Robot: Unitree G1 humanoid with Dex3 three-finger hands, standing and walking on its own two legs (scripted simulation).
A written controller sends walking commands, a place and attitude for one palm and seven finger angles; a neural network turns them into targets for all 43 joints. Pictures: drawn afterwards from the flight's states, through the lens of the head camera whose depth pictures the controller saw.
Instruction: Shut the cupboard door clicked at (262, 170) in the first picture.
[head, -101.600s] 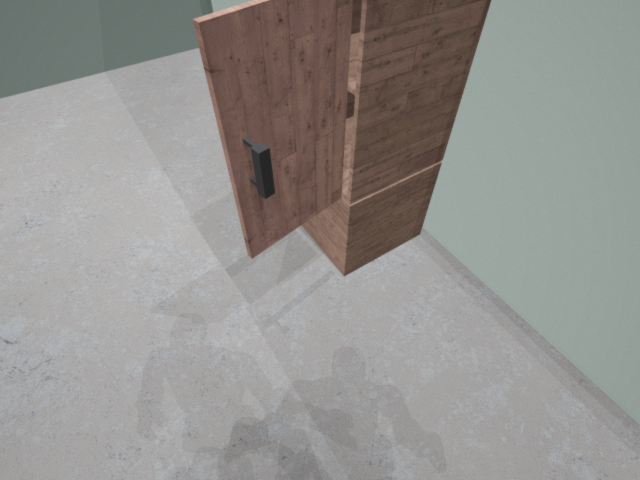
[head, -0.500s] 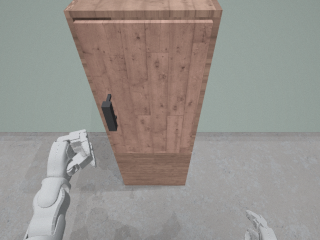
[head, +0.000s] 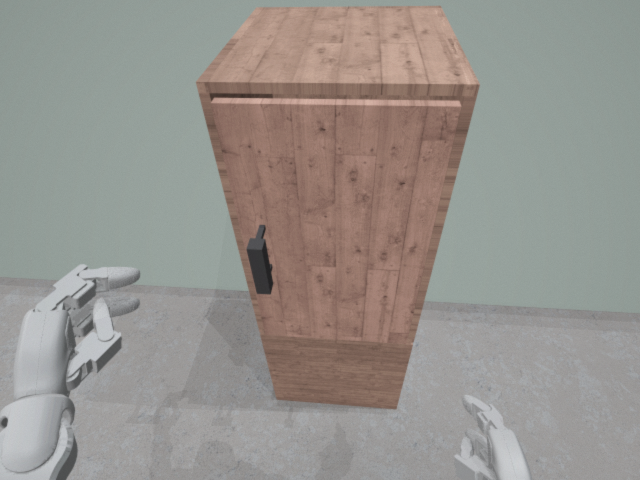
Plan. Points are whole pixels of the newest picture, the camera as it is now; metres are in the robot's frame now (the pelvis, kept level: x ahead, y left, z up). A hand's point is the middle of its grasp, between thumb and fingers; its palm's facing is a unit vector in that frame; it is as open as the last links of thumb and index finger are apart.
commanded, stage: draw the hand back to the body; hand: left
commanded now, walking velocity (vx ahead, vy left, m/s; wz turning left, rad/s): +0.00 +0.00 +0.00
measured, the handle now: (263, 258) +0.49 +0.17 -0.04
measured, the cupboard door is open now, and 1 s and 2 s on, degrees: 0 0 0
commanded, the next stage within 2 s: step back with the hand held close in 0.54 s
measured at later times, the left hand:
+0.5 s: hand (85, 346) +0.19 +0.25 +0.15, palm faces +0.45 -0.81 -0.38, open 7.4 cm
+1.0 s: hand (61, 357) +0.18 +0.27 +0.16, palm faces +0.39 -0.78 -0.49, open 7.4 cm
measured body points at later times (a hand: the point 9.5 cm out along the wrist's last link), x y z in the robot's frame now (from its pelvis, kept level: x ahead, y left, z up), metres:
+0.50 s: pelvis +0.00 -0.01 +0.00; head -0.02 -0.03 +0.45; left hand +0.16 +0.29 +0.18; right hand +0.19 -0.23 -0.08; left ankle -0.01 +0.10 -0.74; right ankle -0.03 -0.12 -0.74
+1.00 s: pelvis -0.02 +0.00 +0.00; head -0.02 -0.01 +0.45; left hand +0.15 +0.31 +0.18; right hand +0.15 -0.25 -0.09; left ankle -0.01 +0.10 -0.74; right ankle -0.03 -0.12 -0.74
